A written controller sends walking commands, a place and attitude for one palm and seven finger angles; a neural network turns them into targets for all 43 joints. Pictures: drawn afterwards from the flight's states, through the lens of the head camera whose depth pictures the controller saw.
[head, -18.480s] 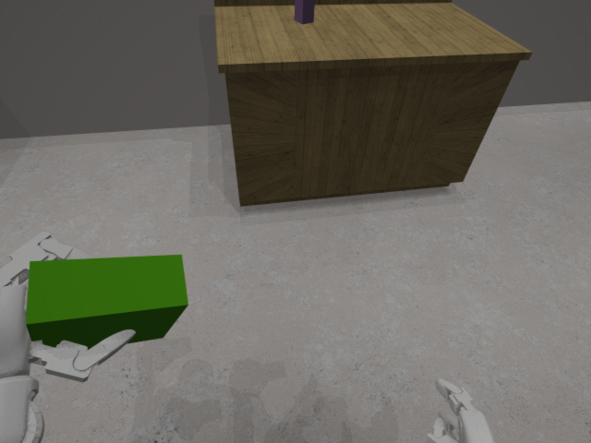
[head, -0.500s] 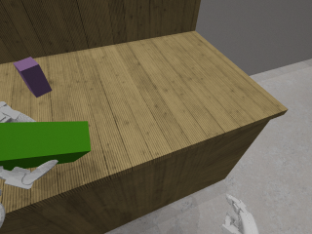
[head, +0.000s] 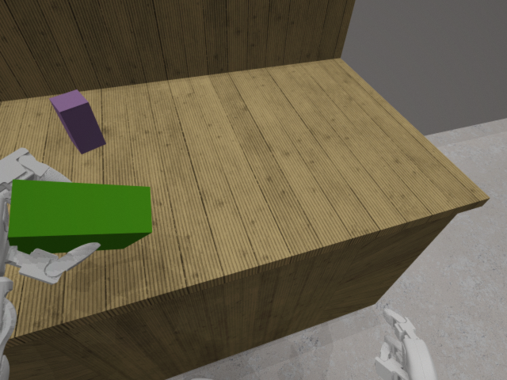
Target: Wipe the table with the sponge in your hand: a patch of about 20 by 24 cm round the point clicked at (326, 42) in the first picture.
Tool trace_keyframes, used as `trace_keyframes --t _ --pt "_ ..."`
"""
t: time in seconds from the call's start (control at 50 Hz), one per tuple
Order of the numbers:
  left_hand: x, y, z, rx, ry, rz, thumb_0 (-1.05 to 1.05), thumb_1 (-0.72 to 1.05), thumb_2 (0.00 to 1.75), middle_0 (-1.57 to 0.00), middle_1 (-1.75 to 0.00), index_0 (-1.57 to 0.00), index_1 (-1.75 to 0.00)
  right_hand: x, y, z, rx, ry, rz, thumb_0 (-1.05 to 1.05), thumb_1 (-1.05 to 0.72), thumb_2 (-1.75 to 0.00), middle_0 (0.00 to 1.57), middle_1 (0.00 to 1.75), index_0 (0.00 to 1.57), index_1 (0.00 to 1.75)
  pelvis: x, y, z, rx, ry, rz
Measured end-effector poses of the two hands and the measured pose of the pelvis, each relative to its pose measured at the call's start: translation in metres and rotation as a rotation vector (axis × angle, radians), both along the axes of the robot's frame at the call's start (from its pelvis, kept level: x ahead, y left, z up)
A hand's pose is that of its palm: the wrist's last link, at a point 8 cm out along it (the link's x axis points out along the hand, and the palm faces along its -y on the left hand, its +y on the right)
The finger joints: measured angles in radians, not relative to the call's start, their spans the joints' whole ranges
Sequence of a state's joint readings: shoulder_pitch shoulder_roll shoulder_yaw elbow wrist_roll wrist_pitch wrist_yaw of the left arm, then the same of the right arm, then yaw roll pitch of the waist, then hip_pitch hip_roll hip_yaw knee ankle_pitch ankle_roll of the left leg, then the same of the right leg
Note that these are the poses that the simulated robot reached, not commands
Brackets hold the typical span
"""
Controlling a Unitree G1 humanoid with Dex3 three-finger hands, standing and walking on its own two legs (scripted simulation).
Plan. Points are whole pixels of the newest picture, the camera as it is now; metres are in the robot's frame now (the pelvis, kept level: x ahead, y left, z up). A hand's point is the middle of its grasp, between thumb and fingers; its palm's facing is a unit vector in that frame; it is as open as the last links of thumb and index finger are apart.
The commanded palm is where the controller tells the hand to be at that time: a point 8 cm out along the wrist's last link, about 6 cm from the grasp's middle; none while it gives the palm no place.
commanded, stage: come to a stop and stand still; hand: left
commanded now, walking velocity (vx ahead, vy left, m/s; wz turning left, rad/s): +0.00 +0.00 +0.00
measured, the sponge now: (100, 221) +0.25 +0.24 +0.16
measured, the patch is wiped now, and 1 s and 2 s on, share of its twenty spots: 0.00 0.00 0.00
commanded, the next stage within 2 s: look again from close up in 1.22 s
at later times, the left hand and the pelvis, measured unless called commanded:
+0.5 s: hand (5, 234) +0.21 +0.32 +0.17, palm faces +0.45 -0.83 -0.34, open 9.8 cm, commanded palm +0.15 +0.34 +0.18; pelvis -0.01 +0.06 +0.00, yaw +1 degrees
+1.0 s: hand (59, 209) +0.25 +0.29 +0.16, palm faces +0.37 -0.84 -0.39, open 9.8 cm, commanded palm +0.20 +0.32 +0.18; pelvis +0.04 +0.04 +0.01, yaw +1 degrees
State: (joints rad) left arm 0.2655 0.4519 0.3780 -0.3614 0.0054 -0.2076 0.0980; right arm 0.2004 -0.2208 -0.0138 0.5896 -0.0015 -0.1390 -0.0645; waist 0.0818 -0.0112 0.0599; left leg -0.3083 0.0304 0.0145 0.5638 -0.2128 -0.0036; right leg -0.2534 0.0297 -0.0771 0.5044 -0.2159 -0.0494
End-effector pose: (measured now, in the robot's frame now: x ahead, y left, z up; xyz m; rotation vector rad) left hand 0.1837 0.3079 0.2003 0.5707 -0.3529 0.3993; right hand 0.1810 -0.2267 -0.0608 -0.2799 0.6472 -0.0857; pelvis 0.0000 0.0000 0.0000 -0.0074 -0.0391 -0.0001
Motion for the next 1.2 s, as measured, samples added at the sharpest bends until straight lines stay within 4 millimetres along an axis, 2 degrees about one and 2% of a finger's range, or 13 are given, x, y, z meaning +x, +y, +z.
trace_keyframes --t 0.06,0.18,0.26,0.38,0.48,0.62,0.8,0.96,1.2 --pt "0.005 0.023 0.001 -0.061 -0.056 0.022 0.0 -0.47 1.03 -0.79 -1.35 -0.78 -1.35 -0.012 0.013 0.001 0.023 -0.002 0.012 0.01 -0.91 -0.9 0.2 0.3 0.2 0.3 -0.006 0.013 0.0 -0.011 -0.01 -0.016" --pt "-0.002 0.012 -0.02 -0.13 0.011 -0.117 0.0 -0.47 1.03 -0.79 -1.35 -0.77 -1.35 -0.04 0.042 0.004 0.053 0.011 -0.028 0.01 -0.91 -0.9 0.2 0.3 0.2 0.3 -0.009 0.04 0.004 -0.007 -0.006 -0.03" --pt "-0.009 0.023 -0.026 -0.086 0.044 -0.138 0.0 -0.47 1.03 -0.79 -1.35 -0.77 -1.35 -0.05 0.06 -0.001 0.06 0.044 -0.022 0.01 -0.91 -0.9 0.21 0.3 0.2 0.3 -0.012 0.049 0.003 -0.006 -0.008 -0.015" --pt "-0.019 0.052 -0.017 -0.062 -0.014 -0.048 0.0 -0.47 1.03 -0.79 -1.35 -0.77 -1.35 -0.048 0.079 -0.007 0.071 0.071 0.03 0.01 -0.91 -0.9 0.21 0.3 0.2 0.3 -0.013 0.056 0.001 -0.016 -0.012 0.003" --pt "-0.021 0.054 -0.019 -0.108 -0.039 -0.021 0.0 -0.47 1.03 -0.79 -1.35 -0.77 -1.35 -0.032 0.086 -0.004 0.07 0.048 0.065 0.02 -0.91 -0.9 0.21 0.3 0.2 0.3 -0.007 0.06 0.002 -0.019 -0.01 0.008" --pt "-0.005 0.047 -0.03 -0.139 0.01 -0.03 0.0 -0.47 1.03 -0.79 -1.35 -0.77 -1.35 -0.002 0.085 0.007 0.058 -0.011 0.074 0.01 -0.91 -0.9 0.21 0.3 0.2 0.3 0.004 0.059 0.004 -0.02 0.002 0.01" --pt "0.019 0.034 -0.017 -0.098 0.02 -0.062 0.0 -0.47 1.03 -0.78 -1.35 -0.77 -1.35 0.025 0.071 0.012 0.046 -0.015 0.058 0.01 -0.91 -0.9 0.21 0.3 0.2 0.3 0.024 0.051 0.008 -0.017 0.029 0.013" --pt "0.031 0.024 -0.022 -0.109 0.088 -0.061 0.0 -0.47 1.03 -0.78 -1.35 -0.77 -1.35 0.034 0.052 0.008 0.037 0.023 0.015 0.01 -0.91 -0.9 0.21 0.3 0.2 0.3 0.038 0.041 0.009 -0.015 0.042 0.013" --pt "0.03 0.013 -0.023 -0.142 0.103 -0.041 0.0 -0.47 1.04 -0.78 -1.35 -0.77 -1.35 0.038 0.036 0.009 0.028 0.019 -0.009 0.01 -0.91 -0.9 0.21 0.3 0.2 0.3 0.042 0.031 0.01 -0.015 0.041 0.014"
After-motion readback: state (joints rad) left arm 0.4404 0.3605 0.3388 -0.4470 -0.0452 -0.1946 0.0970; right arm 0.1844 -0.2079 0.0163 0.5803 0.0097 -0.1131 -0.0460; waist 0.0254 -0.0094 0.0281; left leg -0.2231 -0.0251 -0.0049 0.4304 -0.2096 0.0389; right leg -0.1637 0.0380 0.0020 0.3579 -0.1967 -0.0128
